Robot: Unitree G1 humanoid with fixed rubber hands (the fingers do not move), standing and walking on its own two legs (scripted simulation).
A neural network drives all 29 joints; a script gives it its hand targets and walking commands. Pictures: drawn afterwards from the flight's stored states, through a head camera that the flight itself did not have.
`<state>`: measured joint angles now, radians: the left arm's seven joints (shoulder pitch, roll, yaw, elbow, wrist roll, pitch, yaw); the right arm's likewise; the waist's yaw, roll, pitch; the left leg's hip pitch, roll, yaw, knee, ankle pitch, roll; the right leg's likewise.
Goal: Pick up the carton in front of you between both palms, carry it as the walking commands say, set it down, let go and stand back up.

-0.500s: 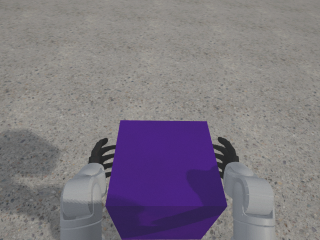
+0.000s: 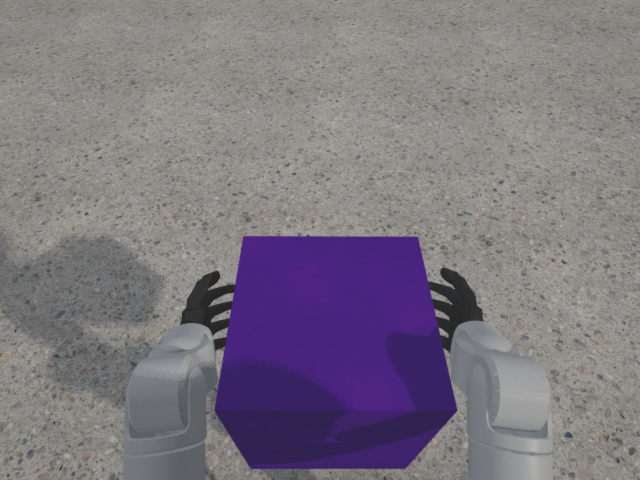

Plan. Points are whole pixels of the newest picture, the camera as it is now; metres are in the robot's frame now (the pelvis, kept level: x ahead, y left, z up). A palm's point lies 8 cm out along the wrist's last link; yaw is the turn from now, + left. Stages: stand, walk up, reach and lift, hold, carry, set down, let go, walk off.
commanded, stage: carry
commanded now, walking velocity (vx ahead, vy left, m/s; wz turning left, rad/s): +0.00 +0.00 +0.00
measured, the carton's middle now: (329, 359) +0.27 +0.00 -0.01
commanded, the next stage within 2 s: hold in 1.84 s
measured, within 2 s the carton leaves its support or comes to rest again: neither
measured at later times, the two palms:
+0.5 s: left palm (194, 290) +0.35 +0.17 +0.04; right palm (425, 284) +0.35 -0.13 +0.04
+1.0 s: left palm (190, 300) +0.33 +0.18 +0.04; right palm (424, 295) +0.33 -0.12 +0.04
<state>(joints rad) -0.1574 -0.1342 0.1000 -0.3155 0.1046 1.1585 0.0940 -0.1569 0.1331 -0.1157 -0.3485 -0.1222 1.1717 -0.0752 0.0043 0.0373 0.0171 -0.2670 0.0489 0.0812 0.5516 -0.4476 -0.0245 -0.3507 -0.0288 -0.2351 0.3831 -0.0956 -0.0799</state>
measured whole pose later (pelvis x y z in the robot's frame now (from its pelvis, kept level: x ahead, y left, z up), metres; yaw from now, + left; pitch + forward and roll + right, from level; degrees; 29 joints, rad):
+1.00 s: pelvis +0.04 +0.03 -0.01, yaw +0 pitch +2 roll +0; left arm -0.21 -0.14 0.18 0.17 0.24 0.73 0.02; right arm -0.22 0.14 -0.18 0.17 -0.24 0.72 -0.01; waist 0.00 0.01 -0.10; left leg -0.19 0.04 0.14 0.52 -0.36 0.02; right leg -0.32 -0.08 -0.19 0.53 -0.23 -0.01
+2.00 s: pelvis +0.01 +0.03 +0.00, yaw +5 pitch -5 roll +0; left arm -0.22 -0.14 0.16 0.20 0.25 0.71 0.01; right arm -0.19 0.14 -0.18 0.13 -0.25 0.72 -0.01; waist -0.01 0.01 0.04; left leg -0.07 -0.02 0.04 0.41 -0.25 0.03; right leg -0.15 -0.02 0.05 0.38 -0.14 0.03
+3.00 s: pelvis +0.00 +0.00 -0.01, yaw +9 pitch +4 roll +0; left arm -0.50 -0.22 0.49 0.53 0.44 0.43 -0.03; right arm -0.51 0.18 -0.48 0.51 -0.42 0.44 0.07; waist -0.03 0.04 0.08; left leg -0.38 -0.04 -0.09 0.62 -0.30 0.00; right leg -0.43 0.03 0.05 0.58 -0.22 0.00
